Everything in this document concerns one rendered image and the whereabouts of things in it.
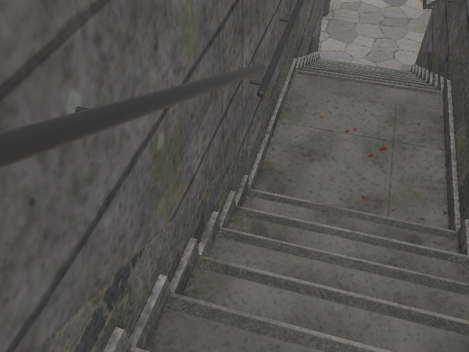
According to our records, stairs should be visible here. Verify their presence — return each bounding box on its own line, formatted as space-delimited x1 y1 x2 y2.
129 188 469 352
300 58 437 90

